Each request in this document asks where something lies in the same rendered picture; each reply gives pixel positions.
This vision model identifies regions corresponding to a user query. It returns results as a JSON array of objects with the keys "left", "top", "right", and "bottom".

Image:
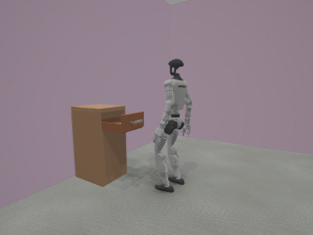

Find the cabinet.
[{"left": 70, "top": 104, "right": 127, "bottom": 187}]

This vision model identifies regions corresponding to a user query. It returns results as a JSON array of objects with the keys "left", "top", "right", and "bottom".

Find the handle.
[{"left": 130, "top": 119, "right": 143, "bottom": 124}]

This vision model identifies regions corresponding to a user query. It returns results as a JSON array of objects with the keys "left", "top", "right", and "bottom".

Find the robot right hand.
[{"left": 182, "top": 122, "right": 191, "bottom": 138}]

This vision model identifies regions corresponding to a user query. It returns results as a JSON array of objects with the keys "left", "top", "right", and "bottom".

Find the robot left hand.
[{"left": 153, "top": 127, "right": 164, "bottom": 146}]

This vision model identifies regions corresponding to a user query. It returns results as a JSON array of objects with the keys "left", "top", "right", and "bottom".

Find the drawer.
[{"left": 101, "top": 112, "right": 144, "bottom": 134}]

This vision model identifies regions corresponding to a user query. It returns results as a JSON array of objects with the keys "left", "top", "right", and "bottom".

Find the left robot forearm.
[{"left": 159, "top": 100, "right": 172, "bottom": 129}]

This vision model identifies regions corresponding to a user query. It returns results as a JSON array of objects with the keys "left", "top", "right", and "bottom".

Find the robot left thigh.
[{"left": 154, "top": 121, "right": 175, "bottom": 160}]

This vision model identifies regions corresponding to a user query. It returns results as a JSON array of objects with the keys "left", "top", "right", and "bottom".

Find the left robot upper arm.
[{"left": 163, "top": 79, "right": 175, "bottom": 108}]

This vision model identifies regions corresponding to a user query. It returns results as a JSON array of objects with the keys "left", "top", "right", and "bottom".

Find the robot left shin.
[{"left": 154, "top": 153, "right": 170, "bottom": 187}]

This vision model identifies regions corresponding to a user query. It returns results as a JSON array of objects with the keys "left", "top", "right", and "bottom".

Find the right robot forearm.
[{"left": 184, "top": 103, "right": 193, "bottom": 123}]

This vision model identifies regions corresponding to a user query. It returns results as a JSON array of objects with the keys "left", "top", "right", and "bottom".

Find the right robot upper arm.
[{"left": 184, "top": 80, "right": 193, "bottom": 106}]

